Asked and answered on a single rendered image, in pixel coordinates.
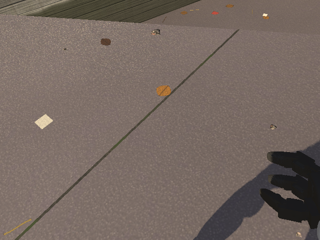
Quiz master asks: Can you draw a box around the robot right hand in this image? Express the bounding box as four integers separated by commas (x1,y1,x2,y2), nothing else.
259,151,320,229

